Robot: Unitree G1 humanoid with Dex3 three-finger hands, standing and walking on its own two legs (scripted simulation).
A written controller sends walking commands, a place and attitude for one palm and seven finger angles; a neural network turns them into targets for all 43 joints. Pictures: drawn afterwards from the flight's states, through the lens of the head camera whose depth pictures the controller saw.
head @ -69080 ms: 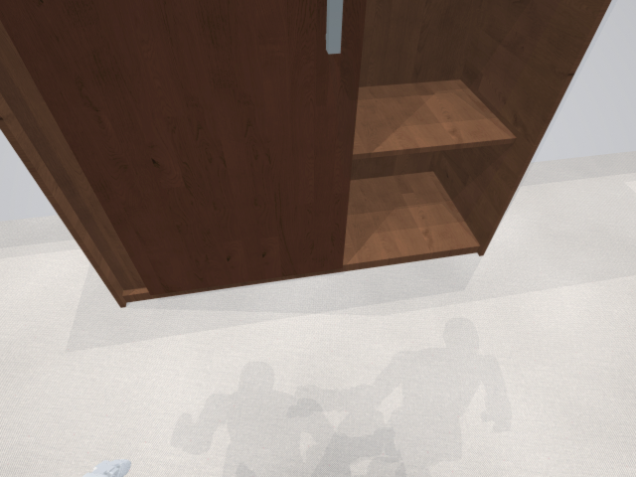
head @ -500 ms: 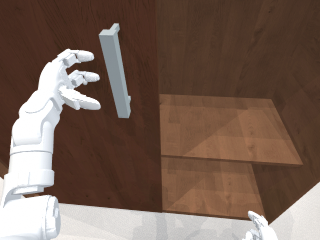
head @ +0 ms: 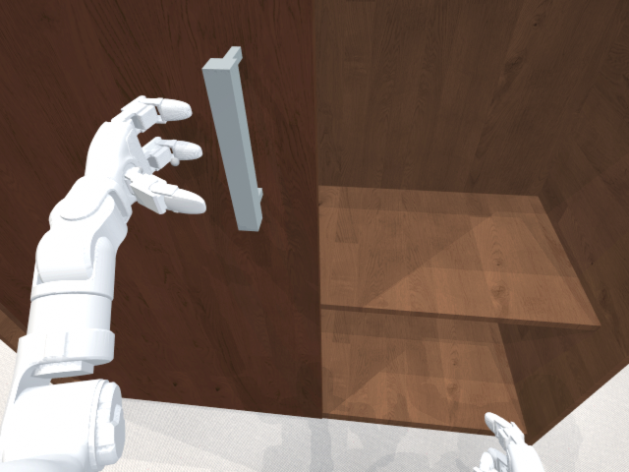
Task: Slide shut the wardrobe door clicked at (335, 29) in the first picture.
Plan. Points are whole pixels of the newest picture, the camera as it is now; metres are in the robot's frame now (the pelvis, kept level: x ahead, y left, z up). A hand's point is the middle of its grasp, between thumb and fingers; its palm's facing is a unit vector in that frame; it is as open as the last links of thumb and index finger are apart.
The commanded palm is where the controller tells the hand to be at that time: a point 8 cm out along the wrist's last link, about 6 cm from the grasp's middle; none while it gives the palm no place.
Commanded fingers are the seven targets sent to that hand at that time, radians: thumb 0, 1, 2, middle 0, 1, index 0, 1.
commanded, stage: move the hooked fingers beside the handle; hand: left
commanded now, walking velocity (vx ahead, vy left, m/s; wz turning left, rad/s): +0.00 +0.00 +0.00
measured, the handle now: (243, 146) +0.42 +0.12 +0.24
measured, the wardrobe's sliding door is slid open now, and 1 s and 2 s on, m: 0.60 0.60 0.60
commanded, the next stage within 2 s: feel for the door with the fingertips in 0.12 s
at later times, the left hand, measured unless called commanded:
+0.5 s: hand (180, 164) +0.38 +0.19 +0.23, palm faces +0.05 -1.00 -0.05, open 13.9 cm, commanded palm +0.37 +0.21 +0.23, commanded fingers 0.00 -0.50 0.30 -0.30 -1.20 -0.30 -1.20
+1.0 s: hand (190, 161) +0.39 +0.17 +0.23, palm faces +0.04 -1.00 -0.04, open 13.7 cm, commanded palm +0.37 +0.20 +0.23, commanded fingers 0.00 -0.50 0.30 -0.30 -1.20 -0.30 -1.20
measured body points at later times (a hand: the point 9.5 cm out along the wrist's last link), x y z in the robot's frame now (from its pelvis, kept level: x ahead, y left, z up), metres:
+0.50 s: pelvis +0.00 +0.00 +0.00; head -0.01 -0.02 +0.45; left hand +0.38 +0.24 +0.24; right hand +0.19 -0.24 -0.10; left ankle -0.02 +0.12 -0.75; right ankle +0.03 -0.12 -0.75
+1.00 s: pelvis +0.00 +0.00 +0.00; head -0.02 -0.01 +0.45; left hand +0.38 +0.23 +0.24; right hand +0.19 -0.22 -0.10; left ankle -0.02 +0.12 -0.75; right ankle +0.03 -0.12 -0.75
